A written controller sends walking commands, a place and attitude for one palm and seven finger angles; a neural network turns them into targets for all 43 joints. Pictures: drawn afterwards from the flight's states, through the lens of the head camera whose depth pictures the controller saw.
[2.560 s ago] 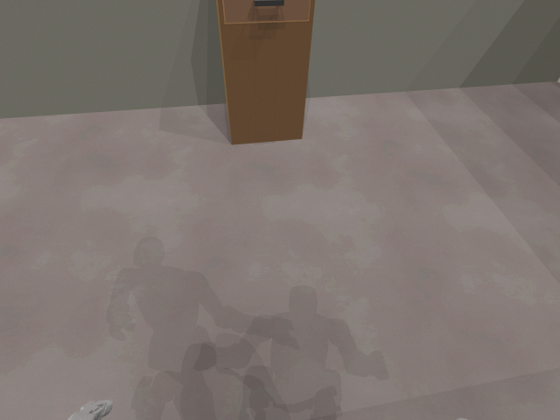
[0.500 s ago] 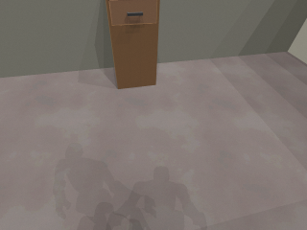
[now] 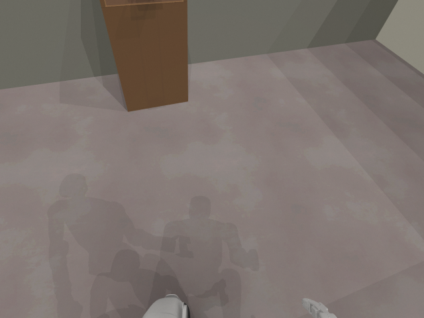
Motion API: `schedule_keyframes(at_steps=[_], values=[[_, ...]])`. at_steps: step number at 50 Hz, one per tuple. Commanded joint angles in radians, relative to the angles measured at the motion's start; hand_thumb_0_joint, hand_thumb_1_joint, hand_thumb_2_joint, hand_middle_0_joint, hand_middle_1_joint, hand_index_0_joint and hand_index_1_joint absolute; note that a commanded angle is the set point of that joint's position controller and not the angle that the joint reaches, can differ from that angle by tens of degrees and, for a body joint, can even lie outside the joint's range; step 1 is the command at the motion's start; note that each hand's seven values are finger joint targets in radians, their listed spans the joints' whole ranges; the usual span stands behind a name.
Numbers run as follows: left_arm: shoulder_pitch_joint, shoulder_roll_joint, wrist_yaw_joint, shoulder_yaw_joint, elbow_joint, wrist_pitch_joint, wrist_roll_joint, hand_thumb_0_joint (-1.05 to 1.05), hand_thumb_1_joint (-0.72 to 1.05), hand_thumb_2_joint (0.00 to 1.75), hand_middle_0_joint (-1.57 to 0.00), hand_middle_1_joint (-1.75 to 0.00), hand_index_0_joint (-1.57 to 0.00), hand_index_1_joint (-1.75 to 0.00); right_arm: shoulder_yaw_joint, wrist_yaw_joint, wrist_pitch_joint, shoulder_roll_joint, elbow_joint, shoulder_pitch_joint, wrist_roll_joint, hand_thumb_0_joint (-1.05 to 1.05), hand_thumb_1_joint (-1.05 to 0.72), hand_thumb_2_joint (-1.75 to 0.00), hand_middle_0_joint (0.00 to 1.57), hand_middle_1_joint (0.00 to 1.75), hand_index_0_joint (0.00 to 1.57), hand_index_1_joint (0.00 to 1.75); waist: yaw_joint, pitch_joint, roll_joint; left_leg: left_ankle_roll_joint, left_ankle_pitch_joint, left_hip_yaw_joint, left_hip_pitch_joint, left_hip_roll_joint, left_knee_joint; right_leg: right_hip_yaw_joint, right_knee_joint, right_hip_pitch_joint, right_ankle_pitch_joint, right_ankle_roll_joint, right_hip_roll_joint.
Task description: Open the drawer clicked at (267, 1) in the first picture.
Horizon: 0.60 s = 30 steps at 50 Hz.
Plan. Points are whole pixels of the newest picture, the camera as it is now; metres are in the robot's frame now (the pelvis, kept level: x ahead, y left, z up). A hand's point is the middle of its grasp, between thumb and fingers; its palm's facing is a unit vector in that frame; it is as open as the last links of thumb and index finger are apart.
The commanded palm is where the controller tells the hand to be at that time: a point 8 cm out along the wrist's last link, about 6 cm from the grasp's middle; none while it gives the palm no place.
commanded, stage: walk to a spot facing it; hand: left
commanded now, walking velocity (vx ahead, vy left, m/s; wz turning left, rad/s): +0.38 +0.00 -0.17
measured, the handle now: out of the picture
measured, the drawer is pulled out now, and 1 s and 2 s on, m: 0.00 0.00 0.00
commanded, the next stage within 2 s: turn to face it in 1.46 s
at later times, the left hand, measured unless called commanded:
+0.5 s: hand (144, 232) +0.31 +0.19 -0.15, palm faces -0.16 -0.98 -0.13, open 7.4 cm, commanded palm none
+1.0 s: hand (174, 183) +0.46 +0.14 -0.15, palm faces -0.13 -0.97 -0.21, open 7.3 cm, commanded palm none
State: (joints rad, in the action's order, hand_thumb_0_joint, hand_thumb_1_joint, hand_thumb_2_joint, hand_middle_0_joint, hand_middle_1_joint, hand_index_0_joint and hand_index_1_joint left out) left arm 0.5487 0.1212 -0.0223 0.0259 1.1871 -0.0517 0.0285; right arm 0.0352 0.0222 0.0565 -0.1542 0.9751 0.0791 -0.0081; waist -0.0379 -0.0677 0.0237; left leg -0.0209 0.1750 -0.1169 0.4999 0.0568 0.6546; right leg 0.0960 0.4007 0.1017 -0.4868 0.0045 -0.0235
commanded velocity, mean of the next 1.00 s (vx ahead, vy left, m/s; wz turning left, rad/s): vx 0.38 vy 0.00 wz -0.13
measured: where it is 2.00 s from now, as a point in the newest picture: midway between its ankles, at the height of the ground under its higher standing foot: (236, 200)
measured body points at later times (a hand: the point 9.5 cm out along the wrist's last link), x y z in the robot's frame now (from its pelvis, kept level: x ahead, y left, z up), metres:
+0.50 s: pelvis +0.20 +0.04 +0.02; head +0.22 +0.05 +0.47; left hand +0.32 +0.24 -0.13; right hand +0.06 -0.15 -0.12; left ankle +0.11 +0.09 -0.72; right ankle +0.29 -0.12 -0.66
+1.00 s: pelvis +0.43 -0.04 +0.02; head +0.44 -0.04 +0.47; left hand +0.46 +0.20 -0.13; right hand +0.45 -0.29 -0.13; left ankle +0.56 +0.11 -0.66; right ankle +0.36 -0.09 -0.72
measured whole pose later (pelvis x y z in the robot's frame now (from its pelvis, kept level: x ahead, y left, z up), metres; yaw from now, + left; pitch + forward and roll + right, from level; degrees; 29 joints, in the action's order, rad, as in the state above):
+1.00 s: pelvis +0.43 -0.04 +0.02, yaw -10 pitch +0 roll -1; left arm 0.33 0.16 -0.01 0.04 1.11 -0.08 0.02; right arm 0.07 0.00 0.03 -0.19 1.03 0.20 -0.02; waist 0.01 -0.01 -0.03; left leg 0.03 0.18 -0.07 0.60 0.18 0.90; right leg -0.16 0.37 -0.06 -0.31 0.07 -0.04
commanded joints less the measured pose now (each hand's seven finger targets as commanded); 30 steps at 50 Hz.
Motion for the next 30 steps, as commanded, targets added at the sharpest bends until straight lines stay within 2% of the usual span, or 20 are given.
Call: schedule_keyframes(at_steps=[1,2,3,4,5,6,7,8,10,11,13,17,20,22,25,27,28,30], values=[[0.066,0.078,0.006,0.035,-0.092,-0.027,-0.027,0.0,0.9,0.9,-0.2,-0.3,-0.2,-0.3,0.076,-0.035,0.014,-0.302,0.096,0.491,-0.023,0.0,-0.9,-0.9,0.2,0.3,0.2,0.3,0.157,0.3,-0.367,-0.153,0.075,0.644,-0.74,0.415,-0.332,-0.078,0.877,-0.604,-0.058,0.046,-0.061],[0.001,0.096,0.004,0.031,-0.117,-0.023,-0.017,0.0,0.9,0.9,-0.2,-0.3,-0.2,-0.3,0.069,-0.035,0.002,-0.282,0.071,0.408,-0.005,0.0,-0.9,-0.9,0.2,0.3,0.2,0.3,0.133,0.193,-0.227,-0.19,0.245,0.698,-0.59,0.429,-0.418,-0.018,0.966,-0.644,-0.041,0.061,0.011],[-0.049,0.091,0.002,0.03,-0.115,-0.015,-0.012,0.0,0.9,0.9,-0.2,-0.3,-0.2,-0.3,0.057,-0.04,0.007,-0.216,0.063,0.316,-0.01,0.0,-0.9,-0.9,0.2,0.3,0.2,0.3,0.102,0.098,-0.199,-0.149,0.336,0.615,-0.459,0.386,-0.467,-0.019,1.013,-0.678,0.057,0.056,0.046],[-0.097,0.09,0.013,0.036,-0.115,-0.009,-0.005,0.0,0.9,0.9,-0.2,-0.3,-0.2,-0.3,0.039,-0.04,0.014,-0.146,0.046,0.248,-0.01,0.0,-0.9,-0.9,0.2,0.3,0.2,0.3,0.074,-0.005,-0.115,-0.124,0.302,0.497,-0.325,0.337,-0.472,-0.029,0.994,-0.689,0.142,0.05,0.091],[-0.106,0.075,0.022,0.039,-0.118,0.0,0.002,0.0,0.9,0.9,-0.2,-0.3,-0.2,-0.3,0.024,-0.041,0.024,-0.105,0.042,0.231,-0.013,0.0,-0.9,-0.9,0.2,0.3,0.2,0.3,0.048,-0.046,-0.087,-0.102,0.218,0.391,-0.239,0.297,-0.472,-0.038,0.961,-0.657,0.179,0.043,0.108],[-0.092,0.058,0.026,0.037,-0.112,0.014,0.006,0.0,0.9,0.9,-0.2,-0.3,-0.2,-0.3,0.018,-0.041,0.034,-0.078,0.052,0.233,-0.012,0.0,-0.9,-0.9,0.2,0.3,0.2,0.3,0.024,-0.054,-0.09,-0.074,0.144,0.291,-0.185,0.258,-0.474,-0.045,0.928,-0.618,0.21,0.036,0.114],[-0.069,0.045,0.028,0.034,-0.106,0.023,0.005,0.0,0.9,0.9,-0.2,-0.3,-0.2,-0.3,0.017,-0.042,0.041,-0.065,0.066,0.235,-0.011,0.0,-0.9,-0.9,0.2,0.3,0.2,0.3,0.003,-0.027,-0.084,-0.068,0.088,0.224,-0.182,0.237,-0.465,-0.057,0.903,-0.594,0.231,0.03,0.114],[-0.055,0.037,0.029,0.035,-0.104,0.034,0.008,0.0,0.9,0.9,-0.2,-0.3,-0.2,-0.3,0.017,-0.042,0.045,-0.067,0.068,0.236,-0.01,0.0,-0.9,-0.9,0.2,0.3,0.2,0.3,-0.009,-0.014,-0.112,-0.06,0.056,0.172,-0.18,0.219,-0.472,-0.064,0.89,-0.604,0.253,0.021,0.112],[-0.099,0.044,0.03,0.045,-0.128,0.047,0.012,0.0,0.9,0.9,-0.2,-0.3,-0.2,-0.3,0.024,-0.043,0.051,-0.051,0.064,0.267,-0.01,0.0,-0.9,-0.9,0.2,0.3,0.2,0.3,-0.004,-0.03,-0.098,-0.06,0.015,0.133,-0.187,0.211,-0.503,-0.066,0.865,-0.662,0.314,0.006,0.125],[-0.121,0.052,0.033,0.046,-0.139,0.05,0.012,0.0,0.9,0.9,-0.2,-0.3,-0.2,-0.3,0.022,-0.044,0.052,-0.064,0.068,0.278,-0.007,0.0,-0.9,-0.9,0.2,0.3,0.2,0.3,-0.002,-0.032,-0.111,-0.055,-0.011,0.119,-0.225,0.206,-0.508,-0.066,0.848,-0.7,0.339,-0.001,0.128],[-0.179,0.067,0.037,0.053,-0.162,0.054,0.01,0.0,0.9,0.9,-0.2,-0.3,-0.2,-0.3,0.021,-0.047,0.056,-0.07,0.08,0.313,-0.004,0.0,-0.9,-0.9,0.2,0.3,0.2,0.3,0.002,-0.039,-0.108,-0.033,-0.09,0.105,-0.284,0.204,-0.51,-0.064,0.809,-0.764,0.387,-0.011,0.132],[-0.305,0.084,0.042,0.052,-0.199,0.058,0.006,0.0,0.9,0.9,-0.2,-0.3,-0.2,-0.3,0.017,-0.055,0.056,-0.076,0.108,0.402,-0.003,0.0,-0.9,-0.9,0.2,0.3,0.2,0.3,0.038,-0.06,-0.087,-0.025,-0.202,0.084,-0.417,0.214,-0.498,-0.086,0.718,-0.865,0.408,-0.019,0.136],[-0.396,0.075,0.047,0.043,-0.224,0.054,0.005,0.0,0.9,0.9,-0.2,-0.3,-0.2,-0.3,0.012,-0.06,0.055,-0.077,0.136,0.465,-0.007,0.0,-0.9,-0.9,0.2,0.3,0.2,0.3,0.064,-0.073,-0.093,-0.034,-0.306,0.046,-0.505,0.218,-0.483,-0.134,0.586,-0.874,0.402,-0.015,0.132],[-0.465,0.071,0.049,0.036,-0.241,0.048,0.003,0.0,0.9,0.9,-0.2,-0.3,-0.2,-0.3,0.007,-0.063,0.052,-0.069,0.159,0.52,-0.011,0.0,-0.9,-0.9,0.2,0.3,0.2,0.3,0.092,-0.09,-0.1,-0.04,-0.377,0.04,-0.546,0.223,-0.474,-0.168,0.497,-0.861,0.385,-0.005,0.123],[-0.539,0.053,0.051,0.026,-0.258,0.038,0.0,0.0,0.9,0.9,-0.2,-0.3,-0.2,-0.3,0.003,-0.064,0.046,-0.066,0.188,0.576,-0.019,0.0,-0.9,-0.9,0.2,0.3,0.2,0.3,0.12,-0.092,-0.111,-0.065,-0.482,0.004,-0.599,0.226,-0.447,-0.214,0.368,-0.808,0.338,0.02,0.097],[-0.551,0.053,0.048,0.022,-0.26,0.032,-0.002,0.0,0.9,0.9,-0.2,-0.3,-0.2,-0.3,0.004,-0.063,0.039,-0.07,0.204,0.595,-0.02,0.0,-0.9,-0.9,0.2,0.3,0.2,0.3,0.119,-0.087,-0.124,-0.071,-0.625,-0.017,-0.623,0.232,-0.408,-0.246,0.313,-0.756,0.282,0.046,0.07],[-0.531,0.05,0.046,0.021,-0.257,0.028,-0.002,0.0,0.9,0.9,-0.2,-0.3,-0.2,-0.3,0.002,-0.064,0.037,-0.076,0.207,0.591,-0.019,0.0,-0.9,-0.9,0.2,0.3,0.2,0.3,0.101,-0.079,-0.142,-0.07,-0.739,-0.046,-0.631,0.233,-0.37,-0.265,0.287,-0.72,0.258,0.058,0.048],[-0.437,0.066,0.039,0.025,-0.228,0.016,0.001,0.0,0.9,0.9,-0.2,-0.3,-0.2,-0.3,0.005,-0.065,0.032,-0.092,0.212,0.579,-0.016,0.0,-0.9,-0.9,0.2,0.3,0.2,0.3,0.063,-0.011,-0.162,-0.063,-0.994,-0.068,-0.638,0.239,-0.235,-0.302,0.233,-0.568,0.203,0.091,-0.007]])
